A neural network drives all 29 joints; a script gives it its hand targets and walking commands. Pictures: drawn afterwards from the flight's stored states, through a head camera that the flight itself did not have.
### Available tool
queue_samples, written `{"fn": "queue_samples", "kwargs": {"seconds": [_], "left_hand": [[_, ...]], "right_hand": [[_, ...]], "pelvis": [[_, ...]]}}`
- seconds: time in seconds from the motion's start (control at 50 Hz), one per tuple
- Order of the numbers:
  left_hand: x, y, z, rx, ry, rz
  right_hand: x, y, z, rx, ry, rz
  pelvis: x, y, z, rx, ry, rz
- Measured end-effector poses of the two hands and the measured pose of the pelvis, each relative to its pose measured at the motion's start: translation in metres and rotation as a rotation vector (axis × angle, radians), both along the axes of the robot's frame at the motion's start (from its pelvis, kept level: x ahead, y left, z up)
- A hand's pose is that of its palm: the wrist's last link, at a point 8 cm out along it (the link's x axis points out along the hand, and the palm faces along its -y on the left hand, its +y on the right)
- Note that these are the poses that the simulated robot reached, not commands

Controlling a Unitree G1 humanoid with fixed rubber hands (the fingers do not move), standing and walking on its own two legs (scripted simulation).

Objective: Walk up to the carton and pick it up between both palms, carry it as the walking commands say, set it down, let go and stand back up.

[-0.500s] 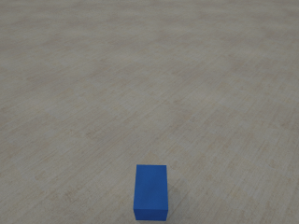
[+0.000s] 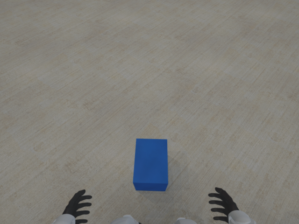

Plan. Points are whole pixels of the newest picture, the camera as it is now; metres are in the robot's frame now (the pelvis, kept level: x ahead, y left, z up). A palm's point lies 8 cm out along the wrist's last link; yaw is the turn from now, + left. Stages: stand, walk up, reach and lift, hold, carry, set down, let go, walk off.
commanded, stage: reach and lift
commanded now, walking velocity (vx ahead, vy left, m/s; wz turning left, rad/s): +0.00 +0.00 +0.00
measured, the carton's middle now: (151, 165) +0.45 +0.00 -0.63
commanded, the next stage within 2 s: none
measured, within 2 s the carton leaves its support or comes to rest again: neither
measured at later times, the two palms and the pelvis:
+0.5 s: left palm (84, 186) +0.25 +0.22 -0.15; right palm (213, 183) +0.25 -0.19 -0.16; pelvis -0.06 +0.00 -0.05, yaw +0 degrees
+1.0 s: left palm (100, 147) +0.40 +0.20 -0.20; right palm (193, 150) +0.38 -0.16 -0.21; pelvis -0.06 +0.01 -0.08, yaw +0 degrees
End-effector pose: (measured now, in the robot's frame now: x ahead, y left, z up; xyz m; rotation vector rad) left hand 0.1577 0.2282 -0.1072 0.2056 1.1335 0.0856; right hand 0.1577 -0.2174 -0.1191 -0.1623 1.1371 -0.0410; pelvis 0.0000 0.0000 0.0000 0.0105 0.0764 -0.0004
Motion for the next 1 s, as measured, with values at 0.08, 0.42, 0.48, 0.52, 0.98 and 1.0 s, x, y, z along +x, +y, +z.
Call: {"fn": "queue_samples", "kwargs": {"seconds": [0.08, 0.42, 0.48, 0.52, 0.98, 1.0], "left_hand": [[-0.001, -0.001, -0.015, -0.004, -0.002, -0.015], [0.069, -0.013, -0.040, 0.011, -0.202, -0.056], [0.084, -0.012, -0.043, 0.012, -0.215, -0.040], [0.095, -0.011, -0.047, 0.010, -0.221, -0.029], [0.236, -0.031, -0.095, -0.025, -0.410, -0.024], [0.241, -0.032, -0.096, -0.028, -0.417, -0.018]], "right_hand": [[-0.003, 0.009, -0.016, 0.023, -0.004, 0.005], [0.065, 0.015, -0.040, -0.016, -0.191, 0.017], [0.084, 0.020, -0.039, -0.021, -0.222, 0.021], [0.098, 0.025, -0.039, -0.022, -0.244, 0.022], [0.219, 0.056, -0.092, -0.003, -0.399, -0.033], [0.224, 0.056, -0.093, -0.004, -0.407, -0.035]], "pelvis": [[-0.005, 0.000, -0.008, -0.001, 0.070, 0.002], [-0.051, 0.001, -0.047, -0.005, 0.171, 0.009], [-0.056, 0.002, -0.051, -0.007, 0.180, 0.009], [-0.058, 0.003, -0.053, -0.008, 0.193, 0.009], [-0.055, 0.015, -0.077, -0.029, 0.500, 0.009], [-0.055, 0.015, -0.078, -0.029, 0.510, 0.009]]}}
